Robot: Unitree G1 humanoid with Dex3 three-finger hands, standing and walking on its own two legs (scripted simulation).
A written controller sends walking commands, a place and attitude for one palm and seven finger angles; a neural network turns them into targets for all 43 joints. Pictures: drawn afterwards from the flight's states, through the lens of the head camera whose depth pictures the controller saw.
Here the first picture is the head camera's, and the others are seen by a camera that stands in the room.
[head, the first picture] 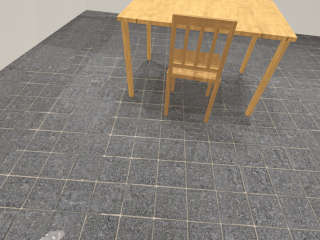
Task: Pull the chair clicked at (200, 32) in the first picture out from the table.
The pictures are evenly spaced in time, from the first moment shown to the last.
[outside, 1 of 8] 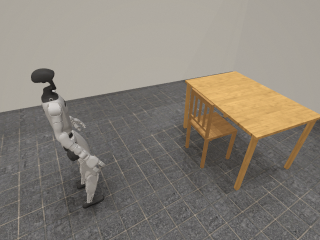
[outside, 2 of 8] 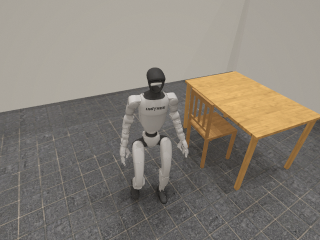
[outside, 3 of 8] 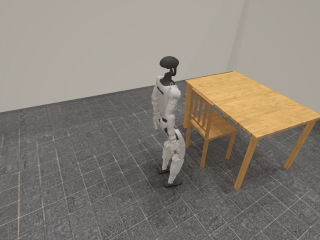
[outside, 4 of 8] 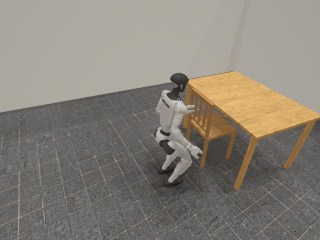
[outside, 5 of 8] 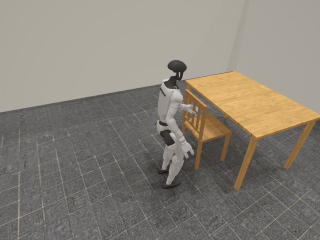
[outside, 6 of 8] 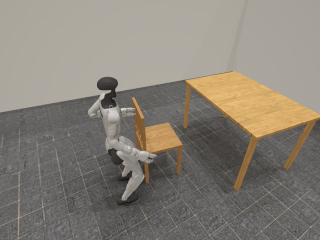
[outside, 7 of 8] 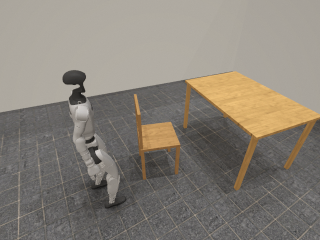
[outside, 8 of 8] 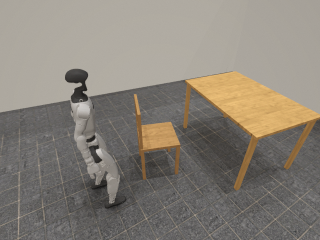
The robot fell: no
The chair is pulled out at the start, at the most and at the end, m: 0.00 0.65 0.64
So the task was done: yes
